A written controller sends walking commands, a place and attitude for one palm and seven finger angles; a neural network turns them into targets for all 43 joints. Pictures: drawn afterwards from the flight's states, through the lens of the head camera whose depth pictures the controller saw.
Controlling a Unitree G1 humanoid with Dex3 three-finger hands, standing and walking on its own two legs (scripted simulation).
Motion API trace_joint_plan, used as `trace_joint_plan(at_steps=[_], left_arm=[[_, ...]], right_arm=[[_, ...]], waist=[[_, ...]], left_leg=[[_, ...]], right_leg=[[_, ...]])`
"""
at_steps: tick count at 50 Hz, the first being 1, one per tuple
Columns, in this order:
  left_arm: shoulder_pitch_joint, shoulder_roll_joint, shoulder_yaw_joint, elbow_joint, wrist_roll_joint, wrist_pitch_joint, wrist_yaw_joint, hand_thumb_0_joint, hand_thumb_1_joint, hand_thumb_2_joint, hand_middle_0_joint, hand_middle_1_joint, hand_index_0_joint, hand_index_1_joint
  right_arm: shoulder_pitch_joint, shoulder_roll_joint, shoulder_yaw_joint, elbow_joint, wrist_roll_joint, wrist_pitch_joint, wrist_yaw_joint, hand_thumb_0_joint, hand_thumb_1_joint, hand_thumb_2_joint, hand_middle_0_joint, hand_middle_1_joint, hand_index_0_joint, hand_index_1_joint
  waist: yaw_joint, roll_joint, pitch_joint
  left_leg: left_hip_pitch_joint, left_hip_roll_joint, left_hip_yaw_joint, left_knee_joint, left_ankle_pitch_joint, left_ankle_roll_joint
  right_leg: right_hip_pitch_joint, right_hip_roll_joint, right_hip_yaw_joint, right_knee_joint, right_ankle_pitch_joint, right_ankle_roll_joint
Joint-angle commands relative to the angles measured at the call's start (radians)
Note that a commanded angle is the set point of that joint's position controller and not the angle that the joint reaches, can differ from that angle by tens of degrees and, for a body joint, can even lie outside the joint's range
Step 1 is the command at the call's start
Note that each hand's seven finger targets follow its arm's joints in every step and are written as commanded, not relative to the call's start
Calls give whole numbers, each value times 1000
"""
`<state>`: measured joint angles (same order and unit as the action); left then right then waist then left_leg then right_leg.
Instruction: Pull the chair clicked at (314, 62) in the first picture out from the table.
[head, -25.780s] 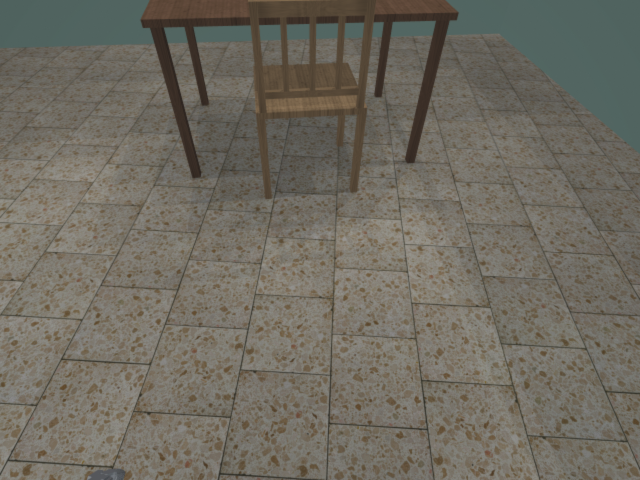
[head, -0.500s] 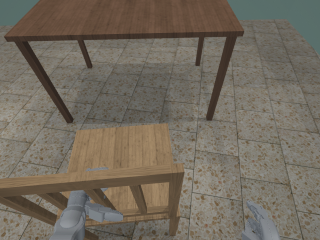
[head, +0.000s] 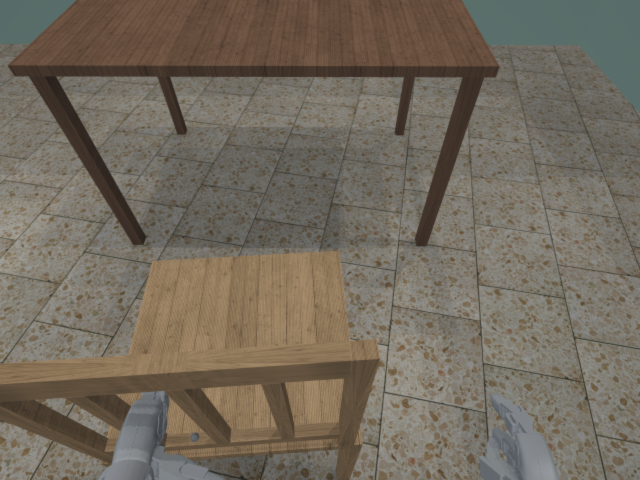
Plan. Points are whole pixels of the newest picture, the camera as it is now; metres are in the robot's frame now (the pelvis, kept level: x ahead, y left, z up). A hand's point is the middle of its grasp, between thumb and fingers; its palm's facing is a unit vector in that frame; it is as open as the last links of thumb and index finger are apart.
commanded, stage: draw the fingers out of the gap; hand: left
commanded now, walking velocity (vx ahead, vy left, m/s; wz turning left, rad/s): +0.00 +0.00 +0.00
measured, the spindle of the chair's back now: (204, 414) +0.22 +0.16 -0.06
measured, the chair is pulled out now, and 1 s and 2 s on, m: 0.61 0.61 0.61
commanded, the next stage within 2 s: draw the hand back to the body in 0.58 s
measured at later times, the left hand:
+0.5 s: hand out of the picture +0.12 +0.16 -0.04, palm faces +0.08 -0.98 -0.20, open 17.5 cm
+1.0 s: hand out of the picture +0.12 +0.17 +0.03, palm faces +0.08 -0.99 -0.09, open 17.5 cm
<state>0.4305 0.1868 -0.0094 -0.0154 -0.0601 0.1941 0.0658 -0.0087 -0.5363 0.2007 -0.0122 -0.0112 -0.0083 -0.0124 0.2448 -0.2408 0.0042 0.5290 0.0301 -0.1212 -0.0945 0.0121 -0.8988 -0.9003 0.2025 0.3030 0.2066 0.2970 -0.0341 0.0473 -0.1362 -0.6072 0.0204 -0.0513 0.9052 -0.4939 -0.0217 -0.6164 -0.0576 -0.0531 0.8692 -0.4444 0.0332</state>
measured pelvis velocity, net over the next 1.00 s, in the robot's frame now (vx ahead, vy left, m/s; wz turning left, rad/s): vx -0.02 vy -0.01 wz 0.01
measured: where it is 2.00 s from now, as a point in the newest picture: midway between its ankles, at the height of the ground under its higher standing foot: outside the picture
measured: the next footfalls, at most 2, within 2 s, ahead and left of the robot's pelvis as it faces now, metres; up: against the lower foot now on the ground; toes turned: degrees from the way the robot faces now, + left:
none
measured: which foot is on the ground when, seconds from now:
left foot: down 0.00-1.00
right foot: down 0.00-1.00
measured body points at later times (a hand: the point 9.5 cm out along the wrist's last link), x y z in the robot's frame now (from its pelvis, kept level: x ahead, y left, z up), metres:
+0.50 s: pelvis -0.01 +0.00 -0.01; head +0.01 -0.01 +0.44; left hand +0.11 +0.21 -0.02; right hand +0.18 -0.23 -0.08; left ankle -0.03 +0.13 -0.69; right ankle -0.01 -0.14 -0.69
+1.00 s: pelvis -0.02 -0.01 -0.03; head +0.01 -0.01 +0.42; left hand +0.11 +0.22 +0.03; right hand +0.17 -0.24 -0.10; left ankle -0.03 +0.13 -0.69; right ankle -0.01 -0.14 -0.69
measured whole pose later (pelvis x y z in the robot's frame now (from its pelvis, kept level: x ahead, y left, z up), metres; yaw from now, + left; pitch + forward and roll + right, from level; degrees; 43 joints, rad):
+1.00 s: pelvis -0.02 -0.01 -0.03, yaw +1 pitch +12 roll -2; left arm 0.79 0.21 0.06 -0.31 -0.20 -0.27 -0.13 -0.01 -0.54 0.20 -0.01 0.00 0.00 0.00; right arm 0.20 -0.18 -0.04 0.56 0.07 -0.19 -0.09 0.01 -0.90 -0.90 0.20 0.30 0.21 0.30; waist 0.02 0.05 -0.16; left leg -0.76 0.03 -0.09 1.11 -0.55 -0.04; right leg -0.76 -0.05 -0.08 1.05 -0.50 0.02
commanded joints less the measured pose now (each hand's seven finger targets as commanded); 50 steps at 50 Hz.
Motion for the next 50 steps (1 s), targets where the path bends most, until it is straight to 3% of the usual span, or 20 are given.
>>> trace_joint_plan(at_steps=[1,2,3,5,6,11,15,17,19,21,25,30,31,35,36,37,40,44,48,50], left_arm=[[44,91,38,-263,7,-64,21,0,-550,200,0,0,0,0],[75,92,38,-280,12,-67,23,0,-550,200,0,0,0,0],[75,66,0,-293,14,-69,23,0,-550,200,0,0,0,0],[98,70,4,-301,15,-73,25,0,-550,200,0,0,0,0],[92,92,21,-310,15,-76,25,0,-550,200,0,0,0,0],[190,77,-1,-347,27,-71,27,0,-550,200,0,0,0,0],[202,83,2,-355,27,-65,28,0,-550,200,0,0,0,0],[251,85,2,-385,29,-67,26,0,-550,200,0,0,0,0],[281,64,-21,-389,27,-65,24,0,-550,200,0,0,0,0],[300,83,10,-371,24,-61,22,0,-550,200,0,0,0,0],[336,77,-6,-422,26,-79,8,0,-550,200,0,0,0,0],[419,74,-4,-442,26,-94,0,0,-550,200,0,0,0,0],[431,78,-3,-447,28,-96,0,0,-550,200,0,0,0,0],[467,86,11,-446,28,-107,-5,0,-550,200,0,0,0,0],[400,34,21,-558,-64,-218,-28,0,-550,200,0,0,0,0],[414,93,67,-536,-60,-272,-37,0,-550,200,0,0,0,0],[438,98,99,-563,-94,-374,-72,0,-550,200,0,0,0,0],[421,82,106,-519,-124,-494,-137,0,-550,200,0,0,0,0],[416,122,146,-521,-166,-591,-220,0,-550,200,0,0,0,0],[372,165,194,-576,-194,-625,-241,0,-550,200,0,0,0,0]], right_arm=[[-65,-116,-50,-164,-4,-63,-17,0,-900,-900,200,300,200,300],[-65,-113,-51,-166,-2,-65,-18,0,-900,-900,200,300,200,300],[-65,-113,-46,-169,-3,-69,-18,0,-900,-900,200,300,200,300],[-62,-112,-49,-171,-4,-73,-22,0,-900,-900,200,300,200,300],[-64,-112,-50,-168,-3,-74,-26,0,-900,-900,200,300,200,300],[-78,-101,-48,-182,-3,-76,-27,0,-900,-900,200,300,200,300],[-83,-100,-45,-192,-2,-69,-32,0,-900,-900,200,300,200,300],[-87,-94,-46,-200,0,-70,-32,0,-900,-900,200,300,200,300],[-94,-89,-43,-205,1,-69,-31,0,-900,-900,200,300,200,300],[-96,-89,-50,-202,1,-64,-37,0,-900,-900,200,300,200,300],[-96,-85,-51,-214,4,-70,-38,0,-900,-900,200,300,200,300],[-96,-77,-60,-214,6,-74,-42,0,-900,-900,200,300,200,300],[-98,-74,-64,-213,7,-75,-42,0,-900,-900,200,300,200,300],[-103,-71,-69,-215,7,-69,-45,0,-900,-900,200,300,200,300],[-91,-68,-71,-211,7,-90,-46,0,-900,-900,200,300,200,300],[-82,-70,-79,-185,8,-102,-47,0,-900,-900,200,300,200,300],[-76,-57,-81,-168,19,-120,-40,0,-900,-900,200,300,200,300],[-105,-51,-87,-142,27,-129,-20,0,-900,-900,200,300,200,300],[-140,-54,-91,-137,38,-136,2,0,-900,-900,200,300,200,300],[-145,-50,-89,-139,41,-145,4,0,-900,-900,200,300,200,300]], waist=[[-4,-39,-142],[3,-21,-147],[-9,-17,-129],[-8,-42,-133],[-9,-32,-127],[7,-4,-129],[1,-56,-99],[14,-14,-120],[11,-19,-101],[10,-65,-87],[13,-22,-90],[17,-32,-96],[21,-12,-96],[18,-62,-85],[10,-75,-54],[24,-52,-111],[33,20,-139],[31,-7,-103],[37,-27,-122],[45,6,-147]], left_leg=[[60,-4,16,-100,395,30],[66,-4,16,-101,392,28],[63,-5,13,-97,377,29],[53,-8,12,-88,346,31],[44,-9,10,-87,335,31],[31,-13,4,-83,326,30],[0,-14,1,-79,251,34],[9,-16,5,-78,264,32],[-7,-18,4,-75,248,33],[-33,-18,4,-65,233,37],[-30,-19,8,-57,211,39],[-42,-19,8,-42,222,39],[-44,-20,5,-42,231,39],[-78,-23,9,-22,203,43],[-103,-29,8,4,219,37],[-85,-29,17,20,230,37],[-57,-28,13,17,271,31],[-89,-21,9,30,244,26],[-99,-15,9,38,236,24],[-81,-15,6,27,234,23]], right_leg=[[123,7,-49,-85,354,-43],[114,7,-51,-79,336,-43],[95,7,-53,-79,318,-41],[84,9,-51,-78,291,-37],[83,10,-50,-80,281,-41],[76,9,-52,-68,253,-46],[47,14,-52,-72,185,-40],[60,11,-49,-66,193,-44],[53,12,-49,-69,179,-43],[53,16,-48,-75,173,-43],[26,14,-44,-70,136,-42],[19,18,-49,-56,148,-43],[26,17,-45,-57,159,-48],[10,20,-44,-50,135,-43],[-23,28,-57,-38,161,-46],[-14,28,-44,-26,169,-47],[-13,27,-50,-3,186,-50],[-36,29,-46,9,161,-47],[-18,26,-30,18,158,-47],[3,25,-22,12,139,-49]])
